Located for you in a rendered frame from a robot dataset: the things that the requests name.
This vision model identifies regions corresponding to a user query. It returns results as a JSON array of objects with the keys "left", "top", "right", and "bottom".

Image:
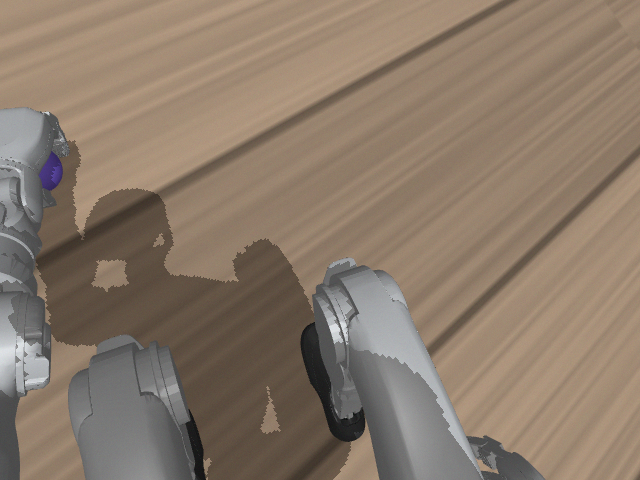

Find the left robot arm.
[{"left": 0, "top": 160, "right": 51, "bottom": 480}]

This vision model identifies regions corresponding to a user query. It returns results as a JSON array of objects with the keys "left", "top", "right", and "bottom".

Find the left robot foot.
[{"left": 185, "top": 408, "right": 206, "bottom": 480}]

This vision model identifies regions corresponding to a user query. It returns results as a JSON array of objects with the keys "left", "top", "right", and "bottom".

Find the right robot hand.
[{"left": 466, "top": 435, "right": 546, "bottom": 480}]

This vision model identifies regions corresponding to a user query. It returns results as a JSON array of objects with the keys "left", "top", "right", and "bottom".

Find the left robot hand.
[{"left": 0, "top": 107, "right": 70, "bottom": 208}]

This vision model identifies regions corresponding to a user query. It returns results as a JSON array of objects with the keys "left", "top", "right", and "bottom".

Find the ball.
[{"left": 39, "top": 151, "right": 63, "bottom": 191}]

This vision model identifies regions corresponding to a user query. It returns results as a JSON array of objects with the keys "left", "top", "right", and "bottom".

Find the right robot foot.
[{"left": 301, "top": 322, "right": 365, "bottom": 442}]

